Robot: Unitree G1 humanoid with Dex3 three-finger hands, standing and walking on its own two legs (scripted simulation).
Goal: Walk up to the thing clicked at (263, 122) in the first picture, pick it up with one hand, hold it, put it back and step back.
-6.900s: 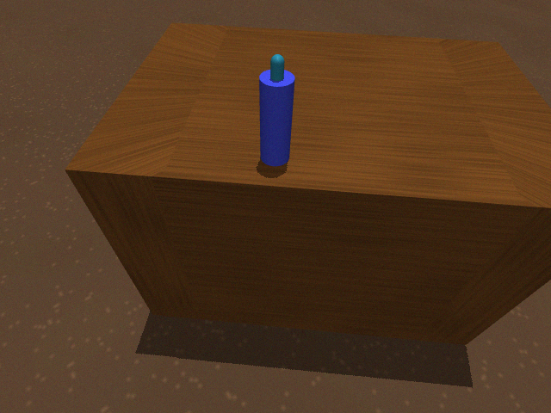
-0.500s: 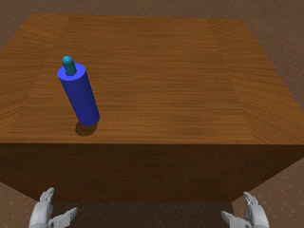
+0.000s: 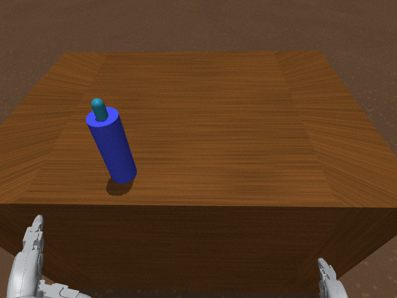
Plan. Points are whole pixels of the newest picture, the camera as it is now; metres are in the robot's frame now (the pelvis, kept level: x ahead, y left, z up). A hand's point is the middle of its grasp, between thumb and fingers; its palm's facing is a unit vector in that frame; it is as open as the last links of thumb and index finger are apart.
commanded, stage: rise first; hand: left
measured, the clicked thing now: (112, 142) +0.43 +0.21 +0.09
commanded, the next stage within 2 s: go down in 1.10 s
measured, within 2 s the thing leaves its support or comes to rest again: neither
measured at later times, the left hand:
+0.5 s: hand (46, 264) +0.17 +0.25 +0.08, palm faces +0.31 -0.86 -0.41, open 17.5 cm
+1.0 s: hand (36, 255) +0.17 +0.24 +0.12, palm faces +0.31 -0.85 -0.42, open 17.6 cm
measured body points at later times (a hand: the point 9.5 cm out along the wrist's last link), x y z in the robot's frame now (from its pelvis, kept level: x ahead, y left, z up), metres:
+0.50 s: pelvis -0.01 -0.01 +0.00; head -0.01 -0.02 +0.45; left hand +0.15 +0.29 +0.11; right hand +0.16 -0.26 -0.10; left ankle +0.00 +0.13 -0.74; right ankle -0.02 -0.13 -0.74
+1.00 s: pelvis -0.02 +0.00 +0.00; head -0.02 -0.02 +0.45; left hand +0.14 +0.29 +0.15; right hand +0.15 -0.26 -0.09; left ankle +0.00 +0.13 -0.74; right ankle -0.02 -0.13 -0.74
